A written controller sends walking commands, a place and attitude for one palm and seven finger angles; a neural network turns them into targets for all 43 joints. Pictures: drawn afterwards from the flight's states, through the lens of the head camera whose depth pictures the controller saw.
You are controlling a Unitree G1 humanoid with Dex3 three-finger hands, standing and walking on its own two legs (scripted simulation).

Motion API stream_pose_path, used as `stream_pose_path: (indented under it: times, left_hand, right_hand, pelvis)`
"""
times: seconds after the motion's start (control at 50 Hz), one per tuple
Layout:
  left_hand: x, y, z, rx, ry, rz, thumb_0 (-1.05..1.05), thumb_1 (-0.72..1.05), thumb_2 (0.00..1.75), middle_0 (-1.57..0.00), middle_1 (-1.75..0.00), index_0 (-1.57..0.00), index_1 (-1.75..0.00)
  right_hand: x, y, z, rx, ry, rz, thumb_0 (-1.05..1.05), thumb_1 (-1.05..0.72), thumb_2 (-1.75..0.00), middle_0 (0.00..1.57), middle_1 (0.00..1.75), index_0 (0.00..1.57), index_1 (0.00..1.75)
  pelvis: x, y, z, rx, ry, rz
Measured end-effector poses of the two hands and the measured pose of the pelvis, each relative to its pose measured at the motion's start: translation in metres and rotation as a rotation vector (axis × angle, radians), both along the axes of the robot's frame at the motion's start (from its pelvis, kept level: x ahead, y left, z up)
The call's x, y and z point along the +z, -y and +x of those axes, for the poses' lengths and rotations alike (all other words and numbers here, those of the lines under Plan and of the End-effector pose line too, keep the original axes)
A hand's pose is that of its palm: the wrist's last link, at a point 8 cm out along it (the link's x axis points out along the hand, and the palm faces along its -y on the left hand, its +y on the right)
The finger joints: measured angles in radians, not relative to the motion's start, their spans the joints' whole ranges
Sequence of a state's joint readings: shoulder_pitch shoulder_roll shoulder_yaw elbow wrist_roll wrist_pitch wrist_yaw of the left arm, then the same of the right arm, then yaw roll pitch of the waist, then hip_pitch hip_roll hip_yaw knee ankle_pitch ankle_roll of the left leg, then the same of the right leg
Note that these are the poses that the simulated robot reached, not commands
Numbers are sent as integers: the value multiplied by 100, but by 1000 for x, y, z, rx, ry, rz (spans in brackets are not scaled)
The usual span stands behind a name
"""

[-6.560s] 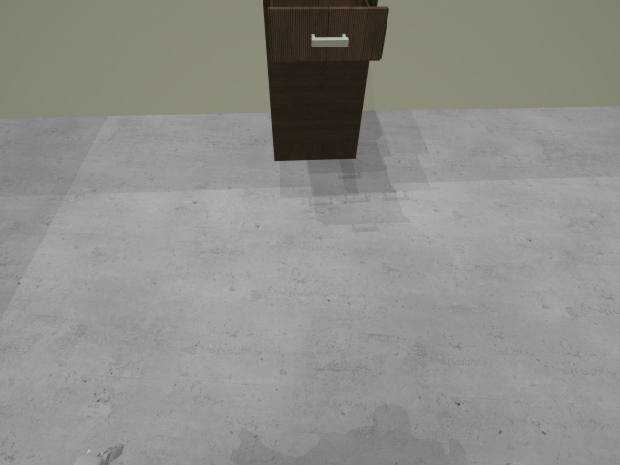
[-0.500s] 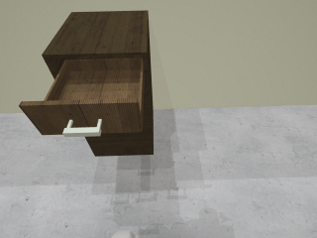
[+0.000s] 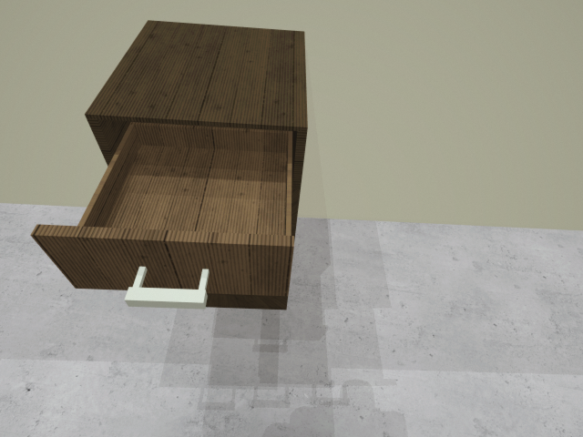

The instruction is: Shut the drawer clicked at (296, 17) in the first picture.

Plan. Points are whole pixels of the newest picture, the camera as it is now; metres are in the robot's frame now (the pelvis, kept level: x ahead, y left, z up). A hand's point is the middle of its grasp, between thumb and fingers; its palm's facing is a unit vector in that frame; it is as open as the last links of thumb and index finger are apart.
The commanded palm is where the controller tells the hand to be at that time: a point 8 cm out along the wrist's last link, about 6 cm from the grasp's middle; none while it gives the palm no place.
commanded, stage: come to a stop and stand still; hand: left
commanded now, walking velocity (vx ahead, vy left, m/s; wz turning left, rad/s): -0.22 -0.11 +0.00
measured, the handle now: (170, 286) +0.33 +0.22 -0.04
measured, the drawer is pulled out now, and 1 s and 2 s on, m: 0.28 0.28 0.28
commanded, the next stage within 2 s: look again from close up in 0.88 s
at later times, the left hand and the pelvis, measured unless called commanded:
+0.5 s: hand out of the picture +0.05 +0.13 -0.15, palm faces +0.05 -0.96 -0.26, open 7.4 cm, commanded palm none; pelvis -0.02 -0.05 +0.00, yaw +0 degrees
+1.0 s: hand out of the picture -0.04 +0.13 -0.18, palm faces +0.02 -0.98 -0.21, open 7.4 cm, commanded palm none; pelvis -0.04 -0.05 -0.01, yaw -1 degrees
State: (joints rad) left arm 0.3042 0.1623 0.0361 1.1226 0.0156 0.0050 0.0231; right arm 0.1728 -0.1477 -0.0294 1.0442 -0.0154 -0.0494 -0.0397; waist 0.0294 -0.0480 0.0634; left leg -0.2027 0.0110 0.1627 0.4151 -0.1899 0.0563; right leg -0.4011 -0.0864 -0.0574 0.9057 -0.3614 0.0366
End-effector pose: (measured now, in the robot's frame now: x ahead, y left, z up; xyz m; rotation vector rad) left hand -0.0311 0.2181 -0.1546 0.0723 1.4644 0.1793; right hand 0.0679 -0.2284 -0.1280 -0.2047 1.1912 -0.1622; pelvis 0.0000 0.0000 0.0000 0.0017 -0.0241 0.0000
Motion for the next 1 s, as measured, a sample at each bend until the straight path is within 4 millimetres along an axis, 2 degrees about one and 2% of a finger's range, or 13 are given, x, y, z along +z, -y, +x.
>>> stream_pose_path:
  times: [0.1, 0.18, 0.26, 0.32, 0.44, 0.56, 0.66, 0.7, 0.78, 0.88, 1.0]
  left_hand:
    - [2, 2, 49, -38, 78, 30, 0, 91, 90, -19, -30, -20, -30]
    - [9, 8, 78, -71, 131, 75, 0, 91, 90, -19, -30, -20, -30]
    - [16, 20, 93, -106, 174, 123, 0, 91, 90, -19, -30, -20, -30]
    - [25, 29, 95, -116, 196, 135, 0, 91, 90, -19, -30, -20, -30]
    - [34, 42, 85, -98, 232, 128, 0, 90, 90, -20, -30, -20, -30]
    - [31, 36, 56, -59, 234, 107, 0, 91, 90, -20, -30, -20, -30]
    - [16, 19, 18, -27, 170, 74, 0, 90, 90, -20, -30, -20, -30]
    - [8, 13, 4, -19, 136, 56, 0, 90, 90, -20, -30, -20, -30]
    - [8, 10, -15, -22, 79, 31, 0, 91, 90, -20, -30, -20, -30]
    - [10, 16, -23, -29, 40, 27, 0, 91, 90, -19, -30, -20, -30]
    - [7, 42, -8, -64, 28, 55, 0, 91, 90, -19, -30, -20, -30]
  right_hand:
    - [-9, 9, -18, -36, -89, 14, -2, -95, -90, 20, 30, 20, 30]
    - [-21, 21, -33, -74, -133, 48, -1, -94, -90, 20, 30, 20, 30]
    - [-37, 37, -47, -109, -164, 93, 0, -92, -90, 20, 30, 20, 29]
    - [-38, 45, -57, -118, -188, 106, 0, -92, -90, 20, 30, 20, 29]
    - [-35, 55, -72, -96, -200, 110, 0, -92, -90, 20, 30, 20, 29]
    - [-25, 55, -81, -52, -180, 85, 0, -91, -90, 20, 29, 20, 29]
    - [-17, 45, -94, -38, -139, 43, 0, -91, -90, 20, 29, 20, 29]
    - [-15, 37, -107, -47, -142, 27, 0, -91, -90, 20, 29, 20, 29]
    - [-7, 21, -136, -69, -200, 37, 0, -91, -90, 20, 29, 20, 29]
    - [-10, 9, -161, -92, -284, 76, 0, -91, -90, 20, 30, 20, 29]
    - [-29, 15, -171, -127, -341, 133, 0, -91, -90, 20, 30, 20, 30]
  pelvis:
    - [-1, 9, 9, 1, 3, 9]
    - [-4, 25, 10, -7, 4, 20]
    - [-10, 42, 7, -15, 3, 23]
    - [-7, 50, 1, -10, 2, 31]
    - [-1, 55, -15, -5, -3, 40]
    - [2, 50, -33, -2, -12, 40]
    - [-2, 36, -45, -5, -20, 8]
    - [-3, 30, -49, -4, -18, -1]
    - [3, 27, -48, 6, -17, -4]
    - [4, 31, -44, 2, -24, 11]
    - [-7, 50, -37, -16, -27, 31]
